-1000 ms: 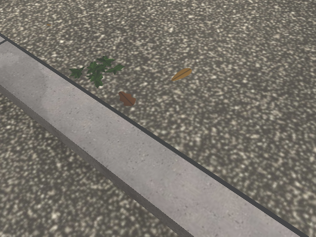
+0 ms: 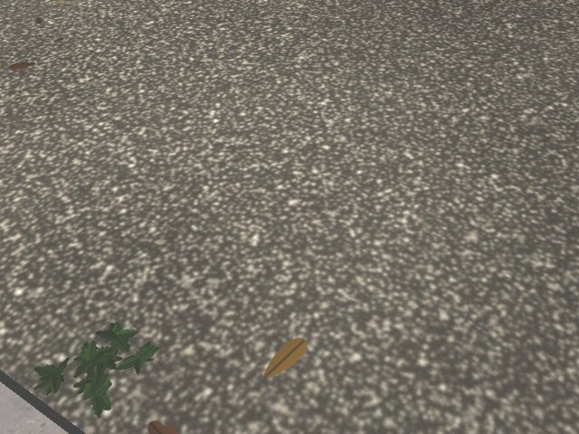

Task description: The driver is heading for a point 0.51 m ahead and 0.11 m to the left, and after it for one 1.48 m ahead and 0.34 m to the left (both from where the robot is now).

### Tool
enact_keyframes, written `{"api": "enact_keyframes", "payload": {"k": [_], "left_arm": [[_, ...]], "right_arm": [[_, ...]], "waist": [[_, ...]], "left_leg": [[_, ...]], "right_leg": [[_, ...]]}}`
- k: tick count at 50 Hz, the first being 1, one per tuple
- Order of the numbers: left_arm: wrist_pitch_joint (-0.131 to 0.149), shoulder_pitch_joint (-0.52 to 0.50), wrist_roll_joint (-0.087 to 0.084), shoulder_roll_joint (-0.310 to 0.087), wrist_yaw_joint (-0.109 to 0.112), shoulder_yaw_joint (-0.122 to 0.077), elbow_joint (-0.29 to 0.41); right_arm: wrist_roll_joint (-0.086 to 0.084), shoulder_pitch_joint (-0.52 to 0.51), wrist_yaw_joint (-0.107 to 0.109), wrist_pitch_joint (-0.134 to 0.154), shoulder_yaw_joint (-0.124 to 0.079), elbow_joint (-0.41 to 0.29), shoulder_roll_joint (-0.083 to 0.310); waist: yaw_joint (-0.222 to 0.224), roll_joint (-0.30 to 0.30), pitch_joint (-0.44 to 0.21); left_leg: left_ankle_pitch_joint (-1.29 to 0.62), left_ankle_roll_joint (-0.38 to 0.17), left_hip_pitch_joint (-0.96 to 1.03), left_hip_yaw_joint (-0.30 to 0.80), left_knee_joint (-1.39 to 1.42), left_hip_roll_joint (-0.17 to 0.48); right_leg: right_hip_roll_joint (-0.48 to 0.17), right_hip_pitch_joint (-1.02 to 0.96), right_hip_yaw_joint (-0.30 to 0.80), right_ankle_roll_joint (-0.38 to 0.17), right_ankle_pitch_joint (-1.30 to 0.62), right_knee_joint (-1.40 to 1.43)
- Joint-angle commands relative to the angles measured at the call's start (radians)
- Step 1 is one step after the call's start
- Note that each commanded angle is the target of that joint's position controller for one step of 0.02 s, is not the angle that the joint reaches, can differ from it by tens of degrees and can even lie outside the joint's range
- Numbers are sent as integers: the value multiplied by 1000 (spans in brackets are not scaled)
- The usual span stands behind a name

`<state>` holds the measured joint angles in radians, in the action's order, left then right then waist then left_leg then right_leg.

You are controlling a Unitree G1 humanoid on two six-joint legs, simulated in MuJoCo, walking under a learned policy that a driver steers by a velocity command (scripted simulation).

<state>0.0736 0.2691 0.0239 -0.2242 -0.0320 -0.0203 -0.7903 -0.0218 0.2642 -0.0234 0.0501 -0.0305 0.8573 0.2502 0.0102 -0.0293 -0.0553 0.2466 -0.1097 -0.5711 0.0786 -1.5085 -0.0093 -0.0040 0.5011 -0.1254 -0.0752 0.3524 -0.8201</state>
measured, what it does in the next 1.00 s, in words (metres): climbs, turning left: left foot, then right foot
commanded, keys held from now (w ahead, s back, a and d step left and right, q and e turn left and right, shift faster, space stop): w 0.18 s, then w+q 0.58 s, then w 0.24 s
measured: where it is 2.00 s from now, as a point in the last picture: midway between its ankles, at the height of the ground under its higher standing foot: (226, 257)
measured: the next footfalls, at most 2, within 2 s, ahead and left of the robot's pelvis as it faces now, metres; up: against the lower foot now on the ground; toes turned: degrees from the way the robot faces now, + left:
left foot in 0.46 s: +0.43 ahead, +0.14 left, +0.00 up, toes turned +9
right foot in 0.92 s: +0.76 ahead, +0.00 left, +0.00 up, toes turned +21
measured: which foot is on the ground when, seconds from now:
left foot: up 0.00-0.44, down 0.46-0.94, up 0.96-1.00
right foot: down 0.00-0.48, up 0.50-0.90, down 0.92-1.00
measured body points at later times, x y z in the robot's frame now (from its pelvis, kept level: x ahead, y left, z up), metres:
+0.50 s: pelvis +0.29 +0.04 +0.01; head +0.33 +0.04 +0.46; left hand +0.23 +0.31 -0.12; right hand +0.53 -0.17 -0.08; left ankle +0.39 +0.13 -0.70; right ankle +0.07 -0.08 -0.66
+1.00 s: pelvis +0.60 +0.05 +0.02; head +0.63 +0.06 +0.47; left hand +0.71 +0.35 -0.06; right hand +0.74 -0.20 -0.10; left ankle +0.41 +0.13 -0.64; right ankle +0.72 -0.01 -0.70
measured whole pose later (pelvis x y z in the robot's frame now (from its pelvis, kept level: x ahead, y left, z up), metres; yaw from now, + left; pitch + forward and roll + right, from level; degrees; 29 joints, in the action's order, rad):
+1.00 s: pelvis +0.60 +0.05 +0.02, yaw +20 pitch +3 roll +0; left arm 0.13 0.08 0.00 -0.25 -0.03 -0.05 -0.71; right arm -0.02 0.38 0.01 0.04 -0.07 0.76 0.28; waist -0.04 -0.02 0.00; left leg 0.50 -0.03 -0.25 0.15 -1.01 -0.08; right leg 0.03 0.48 -0.01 -0.03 0.15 -0.57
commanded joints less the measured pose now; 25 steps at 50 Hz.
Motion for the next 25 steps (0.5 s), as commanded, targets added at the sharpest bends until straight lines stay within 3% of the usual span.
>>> {"api": "enact_keyframes", "payload": {"k": [1,2,3,4,6,10,13,16,18,20,21,22,23,24,25], "left_arm": [[31,8,-7,35,-18,12,-38],[33,20,-12,25,-18,9,-61],[37,30,-12,-26,-17,-4,-59],[35,44,-13,-39,-3,-9,-63],[41,73,-14,-56,20,-5,-72],[40,165,-23,-116,48,-18,-96],[28,217,-20,-135,47,-27,-119],[9,237,-20,-138,44,-35,-139],[0,214,-20,-146,44,-40,-137],[-5,185,-23,-174,50,-49,-131],[-9,173,-25,-194,56,-56,-125],[-16,149,-22,-208,63,-61,-116],[-15,135,-24,-216,68,-62,-103],[3,123,-1,-182,70,-47,-63],[39,199,-6,-55,47,-5,-30]], "right_arm": [[-14,73,10,-7,14,-83,-28],[-7,62,14,-7,17,-88,-29],[-1,44,17,-8,16,-90,-8],[15,-16,18,-6,18,-111,-1],[26,-80,11,6,4,-125,31],[6,-238,-6,19,5,-155,18],[-7,-318,-18,16,1,-173,14],[-14,-377,-36,16,1,-199,11],[-12,-389,-52,17,1,-212,12],[-3,-352,-57,19,-13,-217,40],[0,-296,-58,17,-26,-212,67],[-2,-167,-56,16,-49,-181,106],[-1,-16,-42,12,-80,-144,161],[9,148,-16,1,-104,-117,244],[10,106,-11,8,-103,-142,276]], "waist": [[-84,109,94],[-92,94,99],[-85,70,101],[-69,59,91],[-55,88,54],[23,82,54],[74,96,100],[98,90,151],[88,96,165],[52,138,117],[15,165,75],[-54,165,8],[-129,136,-72],[-171,-7,-192],[-72,-242,-319]], "left_leg": [[-77,-44,-196,62,-43,56],[-114,-38,-228,73,-8,50],[-153,-19,-247,42,102,45],[-196,14,-235,23,213,45],[-293,58,-226,-37,372,74],[-404,91,-240,-82,673,92],[-365,86,-279,-88,810,92],[-299,59,-288,-101,896,83],[-243,32,-234,-131,939,64],[-164,-4,-93,-186,946,8],[-125,-21,-5,-209,939,-25],[-139,-45,152,-223,975,-60],[-198,-80,420,-176,1006,-62],[-238,-144,754,110,975,137],[-121,-369,1036,698,1138,386]], "right_leg": [[-187,-58,314,-79,-10,569],[-179,-68,271,-76,-57,573],[-159,-94,215,-87,-98,604],[-151,-108,176,-94,-141,630],[-152,-197,159,-113,-264,674],[-190,-395,147,-102,-349,713],[-240,-553,122,-97,-360,715],[-274,-650,78,-89,-418,689],[-280,-672,38,-78,-562,647],[-276,-687,-2,-59,-944,541],[-273,-695,-18,-45,-1128,450],[-254,-672,-43,-24,-1214,290],[-218,-522,-56,6,-1139,86],[-148,-227,-54,36,-683,-230],[77,163,72,101,167,-602]]}}
Velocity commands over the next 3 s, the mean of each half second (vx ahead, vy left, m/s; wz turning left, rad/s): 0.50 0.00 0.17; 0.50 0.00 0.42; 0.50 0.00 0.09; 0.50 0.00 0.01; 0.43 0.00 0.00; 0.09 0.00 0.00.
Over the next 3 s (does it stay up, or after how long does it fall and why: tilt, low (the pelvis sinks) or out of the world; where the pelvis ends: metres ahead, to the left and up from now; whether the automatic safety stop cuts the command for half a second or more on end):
stays up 1.41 0.38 0.04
